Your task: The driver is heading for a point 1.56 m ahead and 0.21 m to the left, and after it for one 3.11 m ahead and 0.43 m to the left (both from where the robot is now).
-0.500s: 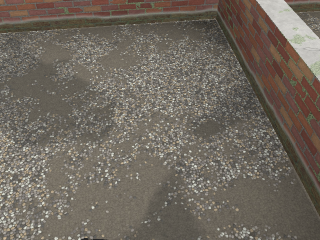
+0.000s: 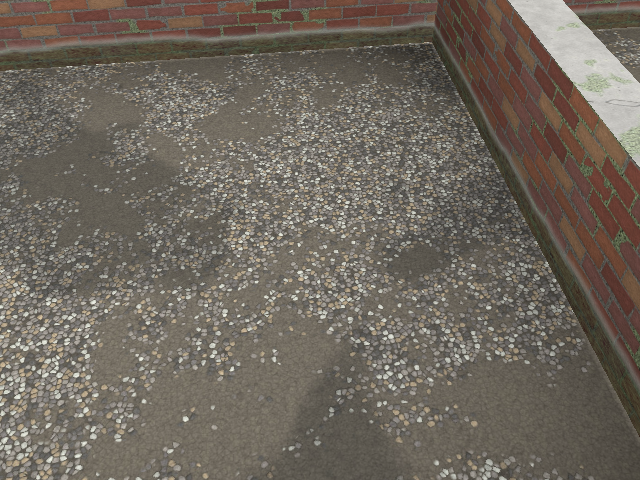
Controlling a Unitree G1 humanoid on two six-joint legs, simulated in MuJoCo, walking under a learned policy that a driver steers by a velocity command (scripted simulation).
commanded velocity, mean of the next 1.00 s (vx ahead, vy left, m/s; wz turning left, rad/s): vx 0.50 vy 0.00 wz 0.00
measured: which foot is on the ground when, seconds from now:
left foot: down 0.00-1.00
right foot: down 0.00-1.00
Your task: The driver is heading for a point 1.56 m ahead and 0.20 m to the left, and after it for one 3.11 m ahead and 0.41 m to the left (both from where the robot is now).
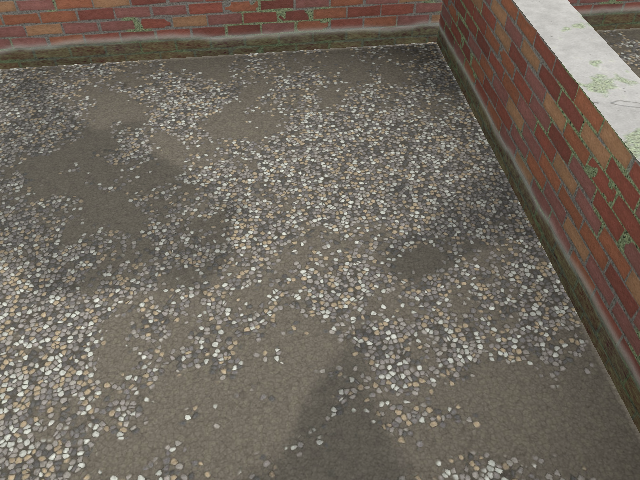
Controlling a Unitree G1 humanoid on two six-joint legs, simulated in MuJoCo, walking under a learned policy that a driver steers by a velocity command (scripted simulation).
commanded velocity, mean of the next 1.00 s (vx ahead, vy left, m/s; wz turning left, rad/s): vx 0.25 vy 0.00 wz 0.00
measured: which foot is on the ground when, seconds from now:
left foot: down 0.00-1.00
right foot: down 0.00-1.00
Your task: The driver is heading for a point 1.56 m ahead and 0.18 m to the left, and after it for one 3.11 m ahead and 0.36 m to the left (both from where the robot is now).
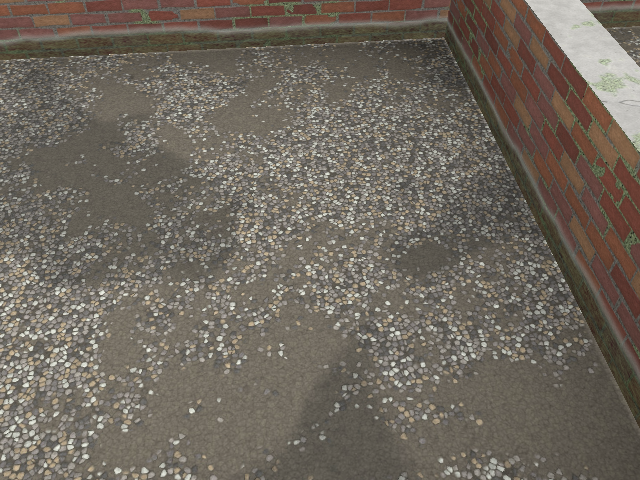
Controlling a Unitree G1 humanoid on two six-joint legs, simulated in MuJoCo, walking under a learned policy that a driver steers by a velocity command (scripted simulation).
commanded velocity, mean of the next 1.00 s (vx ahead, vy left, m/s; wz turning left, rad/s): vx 0.48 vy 0.00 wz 0.00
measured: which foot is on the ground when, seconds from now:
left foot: down 0.00-1.00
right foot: down 0.00-1.00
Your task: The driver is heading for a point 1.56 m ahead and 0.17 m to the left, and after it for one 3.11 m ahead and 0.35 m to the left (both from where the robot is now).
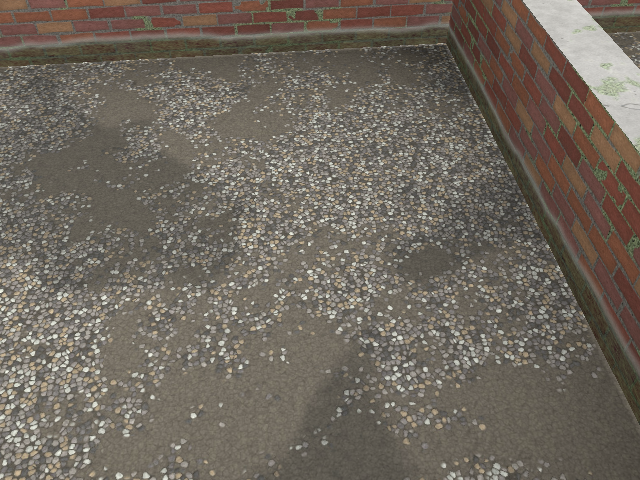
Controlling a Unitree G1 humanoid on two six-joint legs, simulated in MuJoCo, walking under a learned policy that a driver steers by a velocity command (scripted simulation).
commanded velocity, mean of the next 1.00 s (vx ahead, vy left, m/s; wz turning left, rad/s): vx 0.17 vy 0.00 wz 0.00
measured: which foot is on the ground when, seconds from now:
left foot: down 0.00-1.00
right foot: down 0.00-1.00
